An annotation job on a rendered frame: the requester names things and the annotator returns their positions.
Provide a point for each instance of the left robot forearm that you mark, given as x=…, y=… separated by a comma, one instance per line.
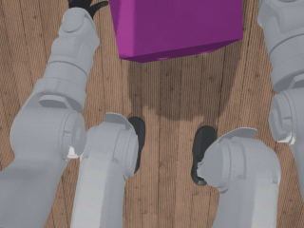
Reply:
x=68, y=67

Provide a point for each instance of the left robot upper arm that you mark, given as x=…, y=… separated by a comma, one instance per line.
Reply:
x=43, y=139

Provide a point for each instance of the right robot upper arm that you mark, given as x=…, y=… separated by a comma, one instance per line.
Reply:
x=286, y=121

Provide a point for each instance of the right robot shin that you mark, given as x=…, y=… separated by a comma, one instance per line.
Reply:
x=203, y=170

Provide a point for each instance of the left robot shin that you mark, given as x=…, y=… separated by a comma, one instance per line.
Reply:
x=109, y=117

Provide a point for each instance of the carton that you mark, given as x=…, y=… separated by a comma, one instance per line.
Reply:
x=153, y=30

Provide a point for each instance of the robot shin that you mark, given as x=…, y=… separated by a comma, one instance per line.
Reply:
x=203, y=170
x=109, y=117

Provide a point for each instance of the right robot forearm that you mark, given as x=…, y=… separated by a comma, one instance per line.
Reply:
x=282, y=22

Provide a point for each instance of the robot left hand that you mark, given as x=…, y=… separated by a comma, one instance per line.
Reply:
x=85, y=4

